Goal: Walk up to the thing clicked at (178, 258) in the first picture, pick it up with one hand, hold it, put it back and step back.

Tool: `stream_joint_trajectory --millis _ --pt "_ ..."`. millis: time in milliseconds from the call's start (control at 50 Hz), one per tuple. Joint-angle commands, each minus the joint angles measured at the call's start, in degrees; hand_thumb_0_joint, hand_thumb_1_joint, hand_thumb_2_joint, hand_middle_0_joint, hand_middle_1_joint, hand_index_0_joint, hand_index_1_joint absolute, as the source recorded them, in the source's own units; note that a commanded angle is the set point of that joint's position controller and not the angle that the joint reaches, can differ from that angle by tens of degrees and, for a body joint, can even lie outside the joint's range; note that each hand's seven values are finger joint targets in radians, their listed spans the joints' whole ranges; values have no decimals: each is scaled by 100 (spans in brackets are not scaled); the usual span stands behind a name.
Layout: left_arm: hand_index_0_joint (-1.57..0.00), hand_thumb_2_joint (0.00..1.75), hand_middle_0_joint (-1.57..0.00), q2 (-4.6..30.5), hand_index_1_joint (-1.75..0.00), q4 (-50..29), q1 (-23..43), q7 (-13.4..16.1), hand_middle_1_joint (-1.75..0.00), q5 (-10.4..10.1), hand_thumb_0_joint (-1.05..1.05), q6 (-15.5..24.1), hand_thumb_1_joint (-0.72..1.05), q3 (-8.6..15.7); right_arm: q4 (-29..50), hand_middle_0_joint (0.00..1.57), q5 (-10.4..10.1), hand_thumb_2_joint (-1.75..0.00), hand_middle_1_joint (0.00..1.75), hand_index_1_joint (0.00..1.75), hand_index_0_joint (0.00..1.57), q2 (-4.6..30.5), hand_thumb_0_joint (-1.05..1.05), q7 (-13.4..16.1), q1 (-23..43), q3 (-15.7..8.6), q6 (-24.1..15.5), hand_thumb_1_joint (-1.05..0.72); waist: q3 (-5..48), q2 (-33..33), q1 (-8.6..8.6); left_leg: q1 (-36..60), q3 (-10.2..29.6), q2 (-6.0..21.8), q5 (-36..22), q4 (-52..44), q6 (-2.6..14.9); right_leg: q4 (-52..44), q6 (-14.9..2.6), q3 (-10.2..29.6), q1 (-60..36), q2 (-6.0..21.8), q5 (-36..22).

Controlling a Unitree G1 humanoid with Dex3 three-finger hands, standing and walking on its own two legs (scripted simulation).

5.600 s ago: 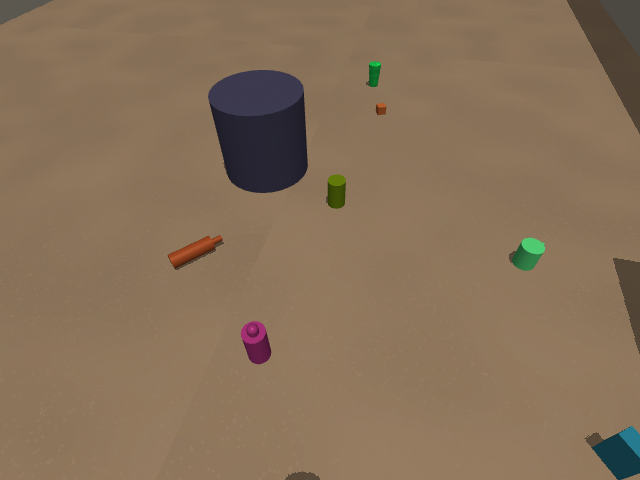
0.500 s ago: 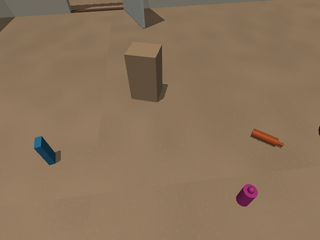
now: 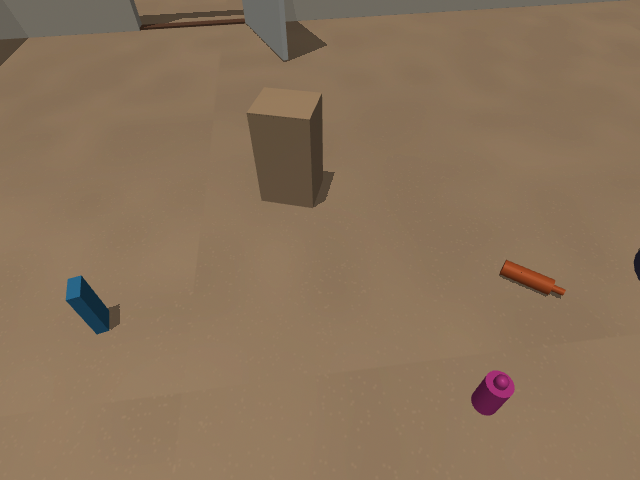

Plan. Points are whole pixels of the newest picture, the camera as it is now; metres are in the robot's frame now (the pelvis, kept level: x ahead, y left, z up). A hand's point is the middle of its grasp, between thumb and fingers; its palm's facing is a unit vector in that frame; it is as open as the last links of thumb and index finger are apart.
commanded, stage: stand
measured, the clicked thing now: (532, 279) +0.96 -0.78 -0.75
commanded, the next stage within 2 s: walk up in 0.46 s
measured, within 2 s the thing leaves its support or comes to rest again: neither
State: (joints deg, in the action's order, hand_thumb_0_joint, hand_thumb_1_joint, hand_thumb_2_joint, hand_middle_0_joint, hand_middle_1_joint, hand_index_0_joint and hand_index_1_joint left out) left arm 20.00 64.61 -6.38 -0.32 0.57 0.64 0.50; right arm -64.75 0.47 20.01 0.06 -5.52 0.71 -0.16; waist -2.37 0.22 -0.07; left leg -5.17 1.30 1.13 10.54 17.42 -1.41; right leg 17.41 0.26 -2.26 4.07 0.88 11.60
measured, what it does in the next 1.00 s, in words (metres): walks ahead: left foot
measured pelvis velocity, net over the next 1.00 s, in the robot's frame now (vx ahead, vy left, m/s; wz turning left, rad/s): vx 0.14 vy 0.05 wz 0.00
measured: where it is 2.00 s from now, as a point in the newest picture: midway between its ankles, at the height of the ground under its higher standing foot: (323, 395)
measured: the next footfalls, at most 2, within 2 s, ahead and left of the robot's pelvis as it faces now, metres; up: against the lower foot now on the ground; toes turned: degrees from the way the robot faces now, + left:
left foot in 0.72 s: +0.13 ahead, +0.17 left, +0.00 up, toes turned +5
right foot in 1.12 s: +0.35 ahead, -0.10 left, +0.00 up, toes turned -4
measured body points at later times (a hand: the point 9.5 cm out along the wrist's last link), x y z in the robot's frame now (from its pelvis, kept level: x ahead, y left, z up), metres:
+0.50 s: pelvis +0.00 +0.00 +0.00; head +0.01 +0.00 +0.45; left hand +0.07 +0.31 -0.13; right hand +0.06 -0.30 -0.14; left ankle -0.01 +0.13 -0.75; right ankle -0.02 -0.12 -0.75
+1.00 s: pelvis +0.14 +0.05 -0.01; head +0.16 +0.06 +0.44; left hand +0.20 +0.37 -0.13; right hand +0.17 -0.28 -0.12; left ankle +0.09 +0.16 -0.75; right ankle +0.22 -0.10 -0.71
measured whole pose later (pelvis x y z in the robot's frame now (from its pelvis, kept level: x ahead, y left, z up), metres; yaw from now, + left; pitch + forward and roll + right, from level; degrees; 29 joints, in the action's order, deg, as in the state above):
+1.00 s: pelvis +0.14 +0.05 -0.01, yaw +0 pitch -3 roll +1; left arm 25.1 54.5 -14.4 -4.8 1.2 1.0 3.7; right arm -52.7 1.3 22.3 -2.6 -18.9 -3.8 -4.4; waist -5.2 -2.9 0.9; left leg -3.1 -5.1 0.5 17.1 23.2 0.9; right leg 46.4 -0.1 1.3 26.2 3.9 16.8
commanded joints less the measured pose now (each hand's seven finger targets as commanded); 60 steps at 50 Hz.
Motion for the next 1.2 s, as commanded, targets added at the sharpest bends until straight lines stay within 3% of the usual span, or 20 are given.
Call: stream_joint_trajectory --millis 0,420,440,460,500,540,620,680,700,720,740,760,800,880,1040,1100,1120,1140,1160,1180 --pt "-20 90 -20 1256 -30 -340 206 105 -30 -11 0 112 90 210 338 20 -10 -90 30 30 20 1223 0 72 238 -256 -118 -90 341 -31 -9 -1 432 612 -1148 -158 213 -285 -122 518 -23 696 -1053" --pt "-20 90 -20 1230 -30 -325 136 89 -30 -16 0 109 90 194 311 20 -3 -90 30 30 20 1228 0 64 143 -247 -145 -90 363 -67 -21 25 480 615 -1223 -176 212 -233 -136 522 17 690 -1020" --pt "-20 90 -20 1720 -30 -628 -236 -66 -30 76 0 174 90 567 612 20 81 -90 30 30 20 1636 0 -74 -238 -593 -225 -90 819 -156 -67 -30 440 302 1619 364 641 225 -356 454 -205 374 1739" --pt "-20 90 -20 1730 -30 -583 -356 -112 -30 133 0 178 90 591 625 20 146 -90 30 30 20 1654 0 -131 -183 -640 -228 -90 417 -134 -153 -696 527 337 2542 513 713 267 -524 804 82 593 2707" --pt "-20 90 -20 1765 -30 -713 -538 -162 -30 147 0 198 90 701 964 20 156 -90 30 30 20 1445 0 -204 338 -627 -216 -90 -501 -366 -423 -2404 247 136 2216 1182 580 -147 -865 1519 -122 1086 3210" --pt "-20 90 -20 2024 -30 -798 -923 -137 -30 211 0 297 90 810 1170 20 196 -90 30 30 20 1305 0 -216 575 -638 -259 -90 -740 -864 -685 -3517 44 196 1634 2760 321 -1072 -1567 2715 -765 2210 2478" --pt "-20 90 -20 2019 -30 -1245 -168 -189 -30 207 0 326 90 804 1167 20 131 -90 30 30 20 1416 0 -346 -164 -746 -371 -90 -504 -997 -127 -2322 244 605 1652 2177 304 -789 -1348 1612 -50 1760 1789" --pt "-20 90 -20 1764 -30 -1480 157 -267 -30 128 0 247 90 681 906 20 188 -90 30 30 20 1345 0 -332 -1170 -912 -420 -90 -172 -579 466 33 -553 47 138 954 155 559 -878 334 1417 960 1013" --pt "-20 90 -20 1472 -30 -1547 -15 -286 -30 143 0 223 90 591 686 20 218 -90 30 30 20 1591 0 -261 -1922 -1059 -433 -90 285 328 797 1375 -434 -82 163 918 184 1977 -689 21 2187 584 723" --pt "-20 90 -20 1013 -30 -1639 -247 -285 -30 68 0 220 90 485 734 20 299 -90 30 30 20 2169 0 -181 -2443 -1200 -472 -90 401 1895 988 1832 1905 1218 2100 -335 703 3948 -393 -307 3370 -359 1895" --pt "-20 90 -20 1313 -30 -1621 -273 -215 -30 73 0 187 90 548 1010 20 241 -90 30 30 20 2471 0 -188 -1989 -1189 -503 -90 276 1344 769 1011 3715 2090 3140 -913 1310 4580 -370 787 3491 -393 2268" --pt "-20 90 -20 1653 -30 -1603 -236 -181 -30 48 0 196 90 533 1210 20 92 -90 30 30 20 2393 0 -182 -1497 -1139 -493 -90 -157 664 514 405 3462 2243 2984 -882 1555 4798 -389 1190 3439 12 1850" --pt "-20 90 -20 1651 -30 -1302 -818 -209 -30 -34 0 205 90 543 1497 20 66 -90 30 30 20 1918 0 -159 -914 -943 -527 -90 -384 449 59 203 2152 1779 2064 -611 1376 4566 -322 1145 3222 261 1184" --pt "-20 90 -20 1592 -30 -1336 -811 -328 -30 26 0 194 90 545 1605 20 51 -90 30 30 20 1761 0 -152 -1132 -892 -607 -90 -436 625 113 9 882 1476 76 -636 1307 3499 -19 774 2736 367 710" --pt "-20 90 -20 1320 -30 -1750 -250 -450 -30 51 0 228 90 571 1887 20 16 -90 30 30 20 1827 0 -149 -1279 -879 -519 -90 -230 708 186 -265 -30 1114 -1135 176 1099 1739 -222 -210 1470 135 -262" --pt "-20 90 -20 1590 -30 -1567 -1235 -351 -30 51 0 329 90 754 2039 20 -10 -90 30 30 20 1590 0 -130 -1291 -768 -467 -90 329 -143 -439 -866 -374 756 -1792 2214 847 1235 -446 -230 -358 -78 7" --pt "-20 90 -20 1996 -30 -1477 -1929 -273 -30 75 0 374 90 932 2129 20 -21 -90 30 30 20 1247 0 -118 -1532 -651 -476 -90 711 -1343 -730 -1695 -602 273 -744 3956 608 786 -694 1070 -1146 758 735" --pt "-20 90 -20 2500 -30 -1582 -2085 -237 -30 -11 0 401 90 988 2212 20 -101 -90 30 30 20 1257 0 -108 -1674 -629 -445 -90 861 -1933 -675 -2858 -478 -487 1839 5071 421 -312 -1400 3946 -1519 2287 1214" --pt "-20 90 -20 2415 -30 -1715 -1671 -223 -30 -73 0 382 90 943 2053 20 -13 -90 30 30 20 1686 0 -59 -1404 -727 -394 -90 505 -1052 -598 -2865 195 -59 2063 5604 403 -272 -1790 4084 -796 2467 1406" --pt "-20 90 -20 2193 -30 -1776 -1342 -196 -30 -134 0 367 90 883 1932 20 -70 -90 30 30 20 1683 0 -59 -1390 -743 -375 -90 129 -591 -451 -2768 498 129 1702 5630 438 -227 -1675 3148 -214 2187 1310"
